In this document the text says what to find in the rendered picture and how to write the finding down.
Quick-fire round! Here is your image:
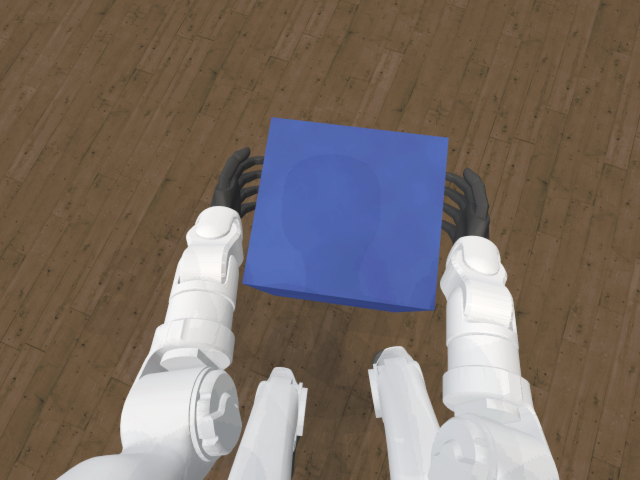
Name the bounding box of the right robot thigh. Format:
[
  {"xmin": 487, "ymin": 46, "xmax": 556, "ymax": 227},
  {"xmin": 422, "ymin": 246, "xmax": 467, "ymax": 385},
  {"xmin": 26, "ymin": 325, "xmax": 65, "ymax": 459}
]
[{"xmin": 368, "ymin": 356, "xmax": 440, "ymax": 480}]

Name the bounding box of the carton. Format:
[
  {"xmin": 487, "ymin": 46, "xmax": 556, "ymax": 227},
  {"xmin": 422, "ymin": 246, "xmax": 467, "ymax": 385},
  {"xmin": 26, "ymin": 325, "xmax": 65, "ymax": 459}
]
[{"xmin": 242, "ymin": 117, "xmax": 449, "ymax": 312}]

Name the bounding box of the right robot forearm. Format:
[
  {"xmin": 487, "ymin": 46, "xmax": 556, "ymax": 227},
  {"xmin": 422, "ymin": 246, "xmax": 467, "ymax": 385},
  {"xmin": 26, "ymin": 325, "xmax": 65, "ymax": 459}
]
[{"xmin": 440, "ymin": 236, "xmax": 553, "ymax": 458}]

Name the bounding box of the left robot hand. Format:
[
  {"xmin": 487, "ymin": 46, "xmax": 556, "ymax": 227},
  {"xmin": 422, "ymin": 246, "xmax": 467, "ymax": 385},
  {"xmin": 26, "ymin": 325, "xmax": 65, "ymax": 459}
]
[{"xmin": 210, "ymin": 147, "xmax": 264, "ymax": 219}]

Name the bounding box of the left robot foot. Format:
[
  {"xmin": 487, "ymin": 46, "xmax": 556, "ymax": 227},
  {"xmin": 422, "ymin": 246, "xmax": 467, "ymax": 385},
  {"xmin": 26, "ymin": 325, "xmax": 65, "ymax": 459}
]
[{"xmin": 291, "ymin": 436, "xmax": 300, "ymax": 479}]

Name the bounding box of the left robot upper arm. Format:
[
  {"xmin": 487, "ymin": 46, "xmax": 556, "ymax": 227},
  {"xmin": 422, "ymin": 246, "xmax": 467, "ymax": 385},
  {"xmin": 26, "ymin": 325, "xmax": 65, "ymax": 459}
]
[{"xmin": 56, "ymin": 366, "xmax": 242, "ymax": 480}]

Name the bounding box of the right robot upper arm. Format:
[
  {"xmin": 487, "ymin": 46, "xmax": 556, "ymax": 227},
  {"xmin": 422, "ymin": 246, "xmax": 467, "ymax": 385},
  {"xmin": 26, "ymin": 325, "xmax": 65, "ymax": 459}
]
[{"xmin": 428, "ymin": 414, "xmax": 559, "ymax": 480}]

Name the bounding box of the left robot forearm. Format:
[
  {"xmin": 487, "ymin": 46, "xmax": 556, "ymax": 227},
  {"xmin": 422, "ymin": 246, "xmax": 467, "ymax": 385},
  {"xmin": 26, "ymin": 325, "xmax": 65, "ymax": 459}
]
[{"xmin": 120, "ymin": 206, "xmax": 244, "ymax": 446}]

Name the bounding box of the right robot hand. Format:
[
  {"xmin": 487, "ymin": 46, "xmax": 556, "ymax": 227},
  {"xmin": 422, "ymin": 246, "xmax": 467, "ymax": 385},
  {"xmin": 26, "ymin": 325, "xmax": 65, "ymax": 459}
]
[{"xmin": 441, "ymin": 168, "xmax": 490, "ymax": 247}]

